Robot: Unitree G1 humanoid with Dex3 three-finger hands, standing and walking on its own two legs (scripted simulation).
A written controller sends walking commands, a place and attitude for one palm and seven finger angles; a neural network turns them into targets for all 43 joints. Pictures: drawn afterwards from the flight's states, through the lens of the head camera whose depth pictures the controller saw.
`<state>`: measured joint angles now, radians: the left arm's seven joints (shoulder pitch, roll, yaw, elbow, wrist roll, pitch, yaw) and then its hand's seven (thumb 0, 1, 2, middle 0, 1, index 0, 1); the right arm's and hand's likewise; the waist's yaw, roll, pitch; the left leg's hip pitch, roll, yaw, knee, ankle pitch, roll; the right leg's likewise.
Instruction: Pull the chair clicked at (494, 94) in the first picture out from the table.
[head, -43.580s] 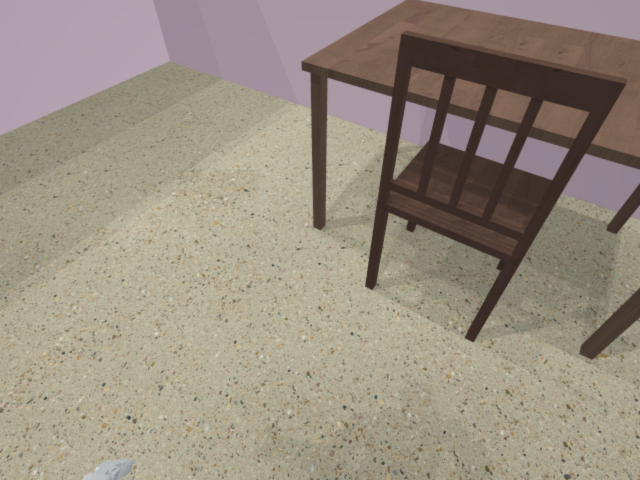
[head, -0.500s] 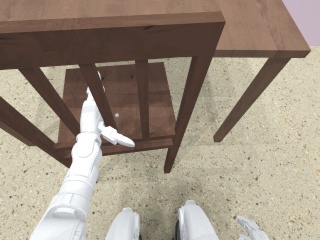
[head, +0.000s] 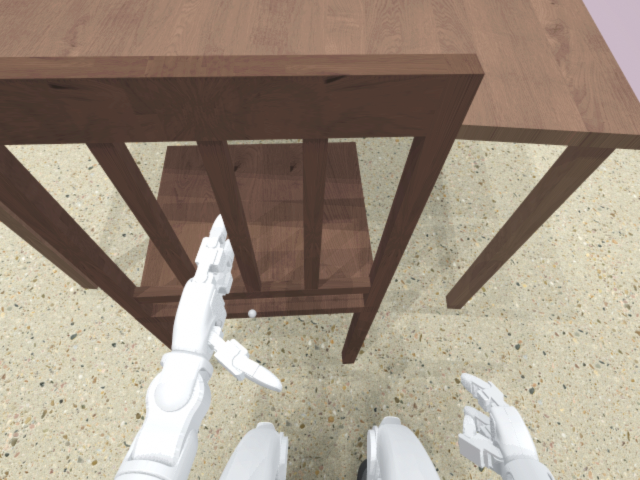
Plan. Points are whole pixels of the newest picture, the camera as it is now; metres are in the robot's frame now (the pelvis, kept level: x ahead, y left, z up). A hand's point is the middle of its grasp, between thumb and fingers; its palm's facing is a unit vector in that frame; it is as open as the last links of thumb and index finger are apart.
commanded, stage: draw the fingers out of the gap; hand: left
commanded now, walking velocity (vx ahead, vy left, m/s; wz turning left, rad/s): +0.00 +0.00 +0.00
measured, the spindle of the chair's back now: (238, 232) +0.40 +0.12 +0.04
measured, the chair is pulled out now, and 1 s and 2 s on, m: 0.04 0.04 0.04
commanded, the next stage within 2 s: draw the hand back to the body in 0.10 s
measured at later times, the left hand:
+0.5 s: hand (200, 350) +0.25 +0.13 +0.09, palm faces -0.04 -1.00 -0.07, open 17.5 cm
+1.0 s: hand (68, 346) +0.23 +0.20 +0.16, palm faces +0.20 -0.90 -0.38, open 15.2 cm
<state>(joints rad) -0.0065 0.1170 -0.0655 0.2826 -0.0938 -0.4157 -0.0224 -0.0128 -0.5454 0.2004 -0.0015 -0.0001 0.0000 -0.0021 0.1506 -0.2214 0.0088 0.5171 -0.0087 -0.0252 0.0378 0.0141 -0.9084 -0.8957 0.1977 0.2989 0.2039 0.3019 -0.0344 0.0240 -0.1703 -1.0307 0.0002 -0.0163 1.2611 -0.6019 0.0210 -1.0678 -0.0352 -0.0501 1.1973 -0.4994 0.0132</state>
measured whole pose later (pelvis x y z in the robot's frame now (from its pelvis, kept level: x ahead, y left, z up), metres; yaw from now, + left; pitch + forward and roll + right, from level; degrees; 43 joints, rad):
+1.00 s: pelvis +0.04 +0.01 +0.07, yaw +0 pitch +5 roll -2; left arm 0.61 0.32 0.08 -0.40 -0.02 -0.01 0.15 -0.01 -0.16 0.39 -0.06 -0.08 -0.06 -0.09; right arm 0.29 -0.23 0.02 0.48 0.03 -0.09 -0.10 0.02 -0.91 -0.90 0.20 0.30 0.20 0.30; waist 0.00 0.08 -0.13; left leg -0.43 0.00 0.00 0.84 -0.50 0.03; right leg -0.47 -0.02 -0.04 0.78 -0.40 0.03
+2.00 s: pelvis +0.03 -0.01 +0.11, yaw -3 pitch -3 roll -1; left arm 0.48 0.36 0.38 -0.36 -0.04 -0.16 0.14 0.01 0.89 0.90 -0.21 -0.30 -0.21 -0.31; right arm 0.19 -0.23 0.00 0.65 0.01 -0.14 -0.06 0.02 -0.91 -0.90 0.20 0.30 0.20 0.30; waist 0.04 0.08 0.01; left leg -0.12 0.03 0.05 0.51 -0.34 0.01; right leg -0.19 0.02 0.01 0.46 -0.23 0.01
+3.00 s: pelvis -0.07 +0.01 +0.08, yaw -2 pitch -2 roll -1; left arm 0.50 0.44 0.49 -0.50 0.01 -0.32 0.17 0.01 0.89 0.90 -0.21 -0.30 -0.21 -0.31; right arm 0.20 -0.21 -0.03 0.65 -0.01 -0.18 -0.06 0.02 -0.90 -0.90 0.20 0.30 0.21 0.30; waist -0.01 -0.01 0.04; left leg -0.42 0.00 0.05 0.76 -0.31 0.04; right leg -0.45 0.02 0.06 0.69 -0.21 0.03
